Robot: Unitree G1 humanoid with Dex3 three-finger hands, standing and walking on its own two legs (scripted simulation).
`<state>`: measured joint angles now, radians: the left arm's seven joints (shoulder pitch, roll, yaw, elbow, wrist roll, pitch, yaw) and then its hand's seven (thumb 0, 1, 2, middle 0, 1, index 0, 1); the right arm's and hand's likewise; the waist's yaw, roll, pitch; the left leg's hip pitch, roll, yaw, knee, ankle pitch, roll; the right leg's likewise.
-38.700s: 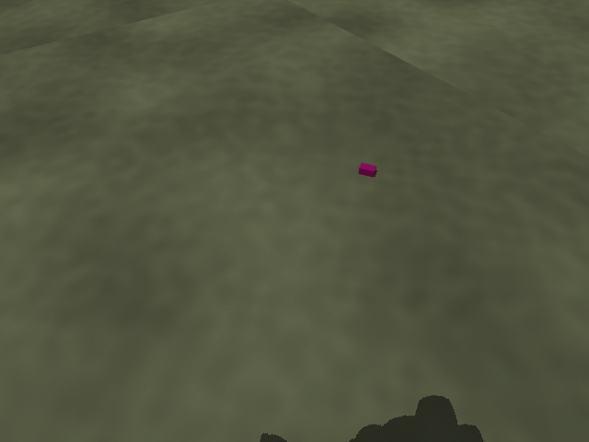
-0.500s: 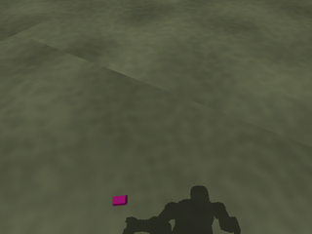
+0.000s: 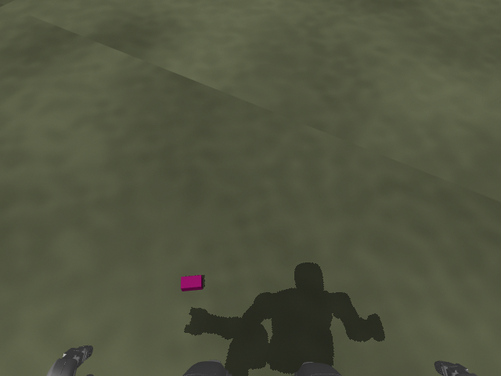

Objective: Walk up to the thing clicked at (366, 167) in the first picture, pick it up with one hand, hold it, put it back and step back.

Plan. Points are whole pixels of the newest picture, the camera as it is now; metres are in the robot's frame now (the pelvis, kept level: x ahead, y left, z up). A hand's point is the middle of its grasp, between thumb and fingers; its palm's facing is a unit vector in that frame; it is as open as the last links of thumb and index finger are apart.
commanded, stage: step back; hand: left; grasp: from above
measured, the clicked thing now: (191, 283) +0.48 +0.23 -0.74
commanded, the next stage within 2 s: none
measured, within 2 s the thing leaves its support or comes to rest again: neither
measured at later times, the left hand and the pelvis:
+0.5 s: hand out of the picture -0.02 +0.24 -0.14, palm faces -0.10 -0.92 -0.39, open 7.4 cm; pelvis -0.12 -0.01 +0.00, yaw -5 degrees
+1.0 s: hand out of the picture -0.14 +0.27 -0.14, palm faces -0.05 -0.92 -0.38, open 7.4 cm; pelvis -0.26 +0.00 +0.01, yaw -4 degrees
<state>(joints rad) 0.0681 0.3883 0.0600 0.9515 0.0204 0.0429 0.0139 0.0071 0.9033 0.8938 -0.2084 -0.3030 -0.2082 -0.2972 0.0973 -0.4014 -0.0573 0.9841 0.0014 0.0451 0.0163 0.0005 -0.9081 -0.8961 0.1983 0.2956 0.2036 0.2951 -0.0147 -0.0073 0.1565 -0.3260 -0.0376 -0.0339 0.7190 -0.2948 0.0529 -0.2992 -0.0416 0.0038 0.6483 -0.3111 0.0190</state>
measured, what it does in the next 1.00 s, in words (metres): walks backwards: right foot, then left foot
